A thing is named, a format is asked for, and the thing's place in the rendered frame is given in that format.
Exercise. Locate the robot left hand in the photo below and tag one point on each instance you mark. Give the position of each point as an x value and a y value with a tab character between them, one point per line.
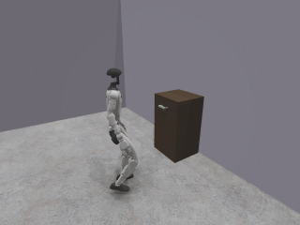
123	125

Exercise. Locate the right robot forearm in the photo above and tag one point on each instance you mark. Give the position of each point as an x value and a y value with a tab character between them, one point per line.
115	127

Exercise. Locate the robot right hand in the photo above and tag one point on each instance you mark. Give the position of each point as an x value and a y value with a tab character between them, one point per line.
124	145

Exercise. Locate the robot left foot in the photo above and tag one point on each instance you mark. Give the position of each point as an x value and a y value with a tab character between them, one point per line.
117	177

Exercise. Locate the drawer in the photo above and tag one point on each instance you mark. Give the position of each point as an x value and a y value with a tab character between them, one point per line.
172	108

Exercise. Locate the robot right upper arm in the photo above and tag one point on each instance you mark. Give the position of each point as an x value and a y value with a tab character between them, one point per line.
113	97

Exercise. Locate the cabinet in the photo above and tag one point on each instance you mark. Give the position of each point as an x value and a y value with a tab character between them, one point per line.
178	137

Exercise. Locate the handle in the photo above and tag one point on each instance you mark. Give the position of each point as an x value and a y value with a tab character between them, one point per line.
161	106

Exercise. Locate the left robot shin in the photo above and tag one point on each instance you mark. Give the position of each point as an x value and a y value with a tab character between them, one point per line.
124	161

